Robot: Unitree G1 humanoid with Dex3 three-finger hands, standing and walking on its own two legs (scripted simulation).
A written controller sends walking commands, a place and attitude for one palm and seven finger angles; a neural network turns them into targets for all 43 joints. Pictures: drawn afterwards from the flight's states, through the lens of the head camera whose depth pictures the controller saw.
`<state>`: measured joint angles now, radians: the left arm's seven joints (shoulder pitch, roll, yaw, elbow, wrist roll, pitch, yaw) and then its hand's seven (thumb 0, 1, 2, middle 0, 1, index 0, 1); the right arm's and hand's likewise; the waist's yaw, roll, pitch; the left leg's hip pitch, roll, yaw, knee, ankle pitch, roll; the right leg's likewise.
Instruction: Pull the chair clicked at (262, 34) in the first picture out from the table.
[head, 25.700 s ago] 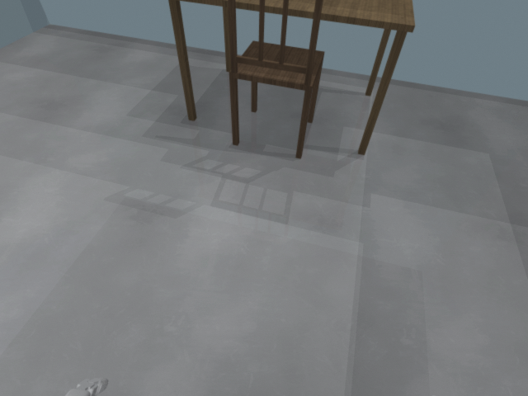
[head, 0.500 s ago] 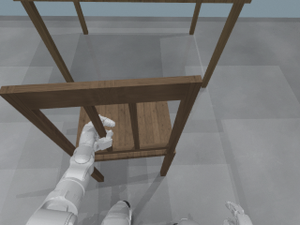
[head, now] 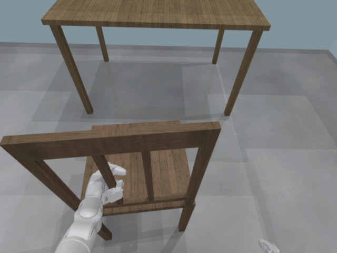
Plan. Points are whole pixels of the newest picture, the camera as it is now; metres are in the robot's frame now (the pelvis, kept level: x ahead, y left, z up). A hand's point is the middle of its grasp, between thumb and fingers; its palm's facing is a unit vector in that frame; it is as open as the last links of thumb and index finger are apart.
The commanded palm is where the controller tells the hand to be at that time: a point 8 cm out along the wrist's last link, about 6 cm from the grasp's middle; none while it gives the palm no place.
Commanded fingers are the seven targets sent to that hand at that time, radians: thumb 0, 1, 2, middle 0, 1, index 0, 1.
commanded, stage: stop walking, hand still on the chair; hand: left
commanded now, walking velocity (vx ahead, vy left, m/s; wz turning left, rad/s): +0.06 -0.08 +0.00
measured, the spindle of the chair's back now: (111, 182) +0.30 +0.17 -0.06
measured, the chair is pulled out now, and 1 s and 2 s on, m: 0.73 0.74 0.74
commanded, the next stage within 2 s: open the thumb and straighten the fingers in 0.44 s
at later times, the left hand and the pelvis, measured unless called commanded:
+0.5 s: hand (116, 194) +0.27 +0.15 -0.07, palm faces +0.09 -0.98 -0.17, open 5.2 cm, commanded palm +0.25 +0.20 -0.05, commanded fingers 0.00 0.90 0.90 -0.50 -1.45 -0.50 -1.45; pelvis +0.02 -0.01 +0.01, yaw -2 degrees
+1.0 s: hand (112, 190) +0.28 +0.16 -0.07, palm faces +0.10 -0.98 -0.17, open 13.5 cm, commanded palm +0.25 +0.21 -0.05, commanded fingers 0.00 -0.55 0.20 -0.15 -0.44 -0.15 -0.44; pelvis +0.02 -0.02 -0.02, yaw +1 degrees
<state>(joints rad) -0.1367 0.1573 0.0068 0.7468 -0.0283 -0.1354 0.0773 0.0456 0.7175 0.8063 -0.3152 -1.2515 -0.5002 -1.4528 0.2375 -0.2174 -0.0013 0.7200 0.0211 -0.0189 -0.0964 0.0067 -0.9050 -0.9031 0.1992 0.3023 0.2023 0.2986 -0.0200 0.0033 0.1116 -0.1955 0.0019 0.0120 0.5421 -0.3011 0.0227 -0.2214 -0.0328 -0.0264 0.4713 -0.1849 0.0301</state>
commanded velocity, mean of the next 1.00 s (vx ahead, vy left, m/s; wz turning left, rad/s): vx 0.00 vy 0.00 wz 0.00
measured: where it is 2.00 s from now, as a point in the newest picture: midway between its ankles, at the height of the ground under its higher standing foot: outside the picture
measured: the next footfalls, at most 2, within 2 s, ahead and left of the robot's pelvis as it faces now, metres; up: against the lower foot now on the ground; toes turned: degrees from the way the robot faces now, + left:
none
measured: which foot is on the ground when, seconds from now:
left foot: down 0.00-1.00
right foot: down 0.00-1.00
